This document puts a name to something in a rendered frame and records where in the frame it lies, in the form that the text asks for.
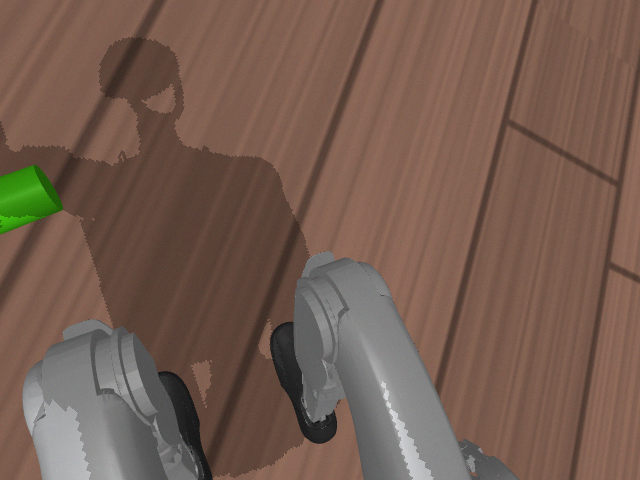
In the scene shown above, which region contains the can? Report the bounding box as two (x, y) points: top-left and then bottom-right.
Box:
(0, 165), (63, 235)

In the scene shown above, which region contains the right robot hand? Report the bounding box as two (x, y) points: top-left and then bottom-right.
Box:
(458, 439), (519, 480)

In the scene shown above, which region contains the right robot foot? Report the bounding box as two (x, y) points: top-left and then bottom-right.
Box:
(270, 322), (337, 444)

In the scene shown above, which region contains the left robot foot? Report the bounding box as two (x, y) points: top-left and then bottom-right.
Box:
(158, 371), (213, 480)

